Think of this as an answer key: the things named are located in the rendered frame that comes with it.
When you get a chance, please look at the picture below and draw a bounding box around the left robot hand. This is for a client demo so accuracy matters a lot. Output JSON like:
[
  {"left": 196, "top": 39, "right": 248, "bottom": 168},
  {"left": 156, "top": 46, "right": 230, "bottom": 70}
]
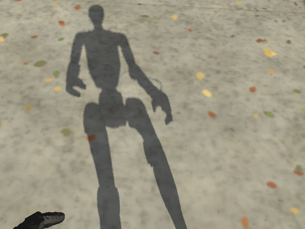
[{"left": 13, "top": 211, "right": 65, "bottom": 229}]

